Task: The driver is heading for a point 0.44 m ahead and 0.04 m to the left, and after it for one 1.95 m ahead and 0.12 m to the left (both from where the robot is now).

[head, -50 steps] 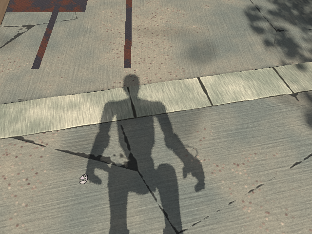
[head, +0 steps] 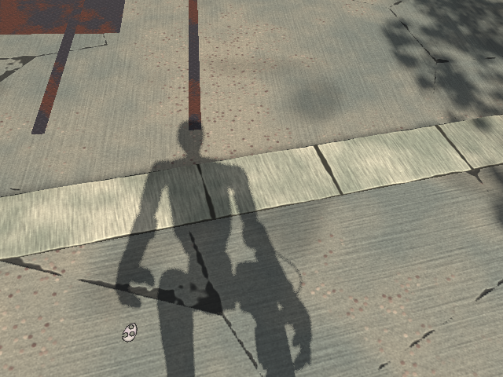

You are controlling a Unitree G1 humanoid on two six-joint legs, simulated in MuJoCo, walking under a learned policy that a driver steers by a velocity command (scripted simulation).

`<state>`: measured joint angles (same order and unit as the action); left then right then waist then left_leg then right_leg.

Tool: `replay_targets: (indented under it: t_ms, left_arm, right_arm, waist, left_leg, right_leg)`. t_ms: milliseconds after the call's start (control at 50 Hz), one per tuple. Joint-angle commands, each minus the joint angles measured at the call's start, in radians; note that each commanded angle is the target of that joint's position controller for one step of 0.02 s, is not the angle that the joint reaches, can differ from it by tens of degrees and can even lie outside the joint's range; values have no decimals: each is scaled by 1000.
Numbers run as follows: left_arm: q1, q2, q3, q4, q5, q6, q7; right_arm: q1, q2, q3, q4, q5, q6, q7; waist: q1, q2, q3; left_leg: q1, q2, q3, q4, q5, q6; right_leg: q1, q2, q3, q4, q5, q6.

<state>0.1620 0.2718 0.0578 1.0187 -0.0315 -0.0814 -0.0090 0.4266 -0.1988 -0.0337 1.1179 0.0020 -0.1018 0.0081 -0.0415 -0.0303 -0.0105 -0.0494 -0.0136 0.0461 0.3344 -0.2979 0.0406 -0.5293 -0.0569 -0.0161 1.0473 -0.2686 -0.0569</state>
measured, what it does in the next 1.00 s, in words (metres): walks ahead, turning left: right foot, then left foot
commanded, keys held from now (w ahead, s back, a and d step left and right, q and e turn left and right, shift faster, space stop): w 0.30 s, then w+q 0.56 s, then w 0.14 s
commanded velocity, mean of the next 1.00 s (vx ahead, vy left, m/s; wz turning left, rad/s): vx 0.48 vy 0.00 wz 0.26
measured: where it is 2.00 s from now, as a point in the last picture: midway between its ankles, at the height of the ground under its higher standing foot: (205, 196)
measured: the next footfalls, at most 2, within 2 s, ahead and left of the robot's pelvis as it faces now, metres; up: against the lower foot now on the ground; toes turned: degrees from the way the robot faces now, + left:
right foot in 0.28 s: +0.33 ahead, -0.15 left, +0.00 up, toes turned -3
left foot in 0.84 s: +0.62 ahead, +0.12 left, +0.00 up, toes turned +18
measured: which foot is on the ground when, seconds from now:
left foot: down 0.00-0.30, up 0.32-0.82, down 0.84-1.00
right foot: up 0.00-0.26, down 0.28-0.84, up 0.86-1.00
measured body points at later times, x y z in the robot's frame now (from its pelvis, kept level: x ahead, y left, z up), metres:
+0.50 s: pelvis +0.27 -0.06 +0.00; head +0.29 -0.06 +0.45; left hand +0.31 +0.20 -0.14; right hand +0.37 -0.33 -0.14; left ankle +0.30 +0.11 -0.65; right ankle +0.29 -0.14 -0.74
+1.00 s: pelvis +0.57 +0.04 -0.01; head +0.60 +0.05 +0.44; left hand +0.59 +0.32 -0.13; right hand +0.74 -0.19 -0.13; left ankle +0.58 +0.11 -0.74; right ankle +0.57 -0.13 -0.65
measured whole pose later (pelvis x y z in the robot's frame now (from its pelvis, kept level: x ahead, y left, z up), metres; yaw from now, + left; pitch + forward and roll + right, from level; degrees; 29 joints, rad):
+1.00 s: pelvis +0.57 +0.04 -0.01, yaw +18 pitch +1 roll +0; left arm 0.17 0.27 0.05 0.90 0.05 -0.12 -0.02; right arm 0.23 -0.24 -0.08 0.85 -0.04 -0.08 0.03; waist -0.01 -0.02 0.04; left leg -0.29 -0.10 0.04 0.43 -0.16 0.11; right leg -0.51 -0.10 0.03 1.20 -0.32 -0.03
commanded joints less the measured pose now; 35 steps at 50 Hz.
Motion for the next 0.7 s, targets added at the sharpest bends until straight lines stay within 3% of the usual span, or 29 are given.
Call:
replay_targets:
  t_ms: [20,80,120,180,220,240,260,280,300,320,340,360,380,400,420,440,480,540,600,700]
  left_arm:
    - [-133,31,6,-82,10,-12,-12]
    - [-269,-6,-13,-135,7,-6,-18]
    - [-320,1,-17,-158,2,-4,-25]
    - [-352,28,-15,-189,-2,-8,-37]
    - [-296,67,2,-188,0,-13,-42]
    - [-213,95,19,-169,1,-14,-39]
    - [-46,132,44,-118,-2,-10,-33]
    - [135,175,64,-72,1,-3,-23]
    - [270,269,83,-46,25,2,-17]
    - [254,195,58,-39,23,3,-19]
    - [138,144,41,-54,16,-7,-20]
    - [37,99,27,-78,18,-17,-20]
    - [-24,58,15,-79,27,-29,-27]
    - [-54,28,7,-74,37,-39,-31]
    - [-56,16,5,-63,43,-41,-33]
    - [-40,18,6,-50,43,-43,-29]
    - [-11,52,12,-32,46,-45,-15]
    - [34,78,16,-21,52,-44,9]
    - [58,96,16,-28,50,-41,24]
    - [185,124,23,-4,31,-11,34]
  right_arm:
    - [35,-116,-9,-38,-7,1,-12]
    - [51,-154,-14,-47,-7,7,-27]
    - [83,-168,-21,-39,-1,7,-31]
    - [90,-168,-30,-30,13,11,-32]
    - [61,-186,-40,-40,11,19,-33]
    - [44,-198,-46,-46,9,26,-34]
    - [28,-190,-43,-53,4,35,-34]
    - [16,-176,-35,-73,-5,37,-32]
    - [141,-32,4,-91,-4,20,-16]
    - [106,-45,2,-75,21,-12,-8]
    - [-7,-126,-24,-117,55,-28,-7]
    - [-71,-147,-30,-136,61,-33,-15]
    - [-94,-144,-40,-137,48,-25,-28]
    - [-65,-124,-47,-129,37,-6,-36]
    - [-37,-96,-47,-123,37,13,-37]
    - [-28,-74,-47,-122,39,27,-38]
    - [-79,-77,-52,-151,34,43,-40]
    - [-182,-95,-59,-197,23,40,-31]
    - [-275,-85,-52,-232,19,30,-8]
    - [-454,-57,-28,-321,19,30,30]
  waist:
    - [-9,124,107]
    - [-34,118,142]
    - [-43,132,159]
    - [-21,134,172]
    - [31,147,115]
    - [80,168,49]
    - [162,167,-49]
    - [235,136,-160]
    - [177,-135,-349]
    - [186,-166,-390]
    - [164,-132,-193]
    - [125,-53,-91]
    - [86,-2,-27]
    - [44,-29,-8]
    - [25,-52,0]
    - [16,-55,16]
    - [10,-50,56]
    - [26,-15,82]
    - [49,-1,87]
    - [115,29,130]
  left_leg:
    - [112,233,-201,-193,334,128]
    - [13,206,-131,-231,336,125]
    - [0,220,-115,-254,324,131]
    - [84,264,-99,-227,396,120]
    - [143,281,-78,-132,651,100]
    - [153,278,-61,-30,847,87]
    - [112,241,-30,155,955,63]
    - [-87,202,-18,411,784,33]
    - [-475,16,-15,846,194,-38]
    - [-587,-35,-182,1031,-249,-18]
    - [-685,25,-186,1092,-206,6]
    - [-661,87,-157,1054,-107,22]
    - [-605,127,-143,990,-36,24]
    - [-527,160,-152,932,11,29]
    - [-477,169,-156,904,25,33]
    - [-467,174,-153,882,27,34]
    - [-530,178,-157,833,86,24]
    - [-651,169,-179,687,242,4]
    - [-640,149,-118,501,383,-1]
    - [-711,126,-31,327,354,17]
  right_leg:
    - [-262,-44,3,-118,114,27]
    - [-155,-5,-39,-344,230,44]
    - [-103,13,-56,-419,270,38]
    - [-91,10,-32,-492,267,-1]
    - [9,39,-43,-510,225,-35]
    - [129,72,-65,-499,202,-54]
    - [335,102,-82,-502,202,-80]
    - [634,5,29,-474,173,-122]
    - [1005,-283,536,-569,-82,-296]
    - [977,-344,802,-773,-206,-306]
    - [813,-312,641,-799,-205,-241]
    - [632,-284,480,-820,-107,-202]
    - [478,-246,355,-848,-3,-170]
    - [382,-206,251,-876,50,-138]
    - [324,-184,193,-897,64,-126]
    - [288,-175,147,-918,85,-127]
    - [266,-177,86,-955,127,-137]
    - [327,-181,21,-969,206,-138]
    - [369,-162,-75,-972,279,-112]
    - [582,-211,-147,-911,387,-100]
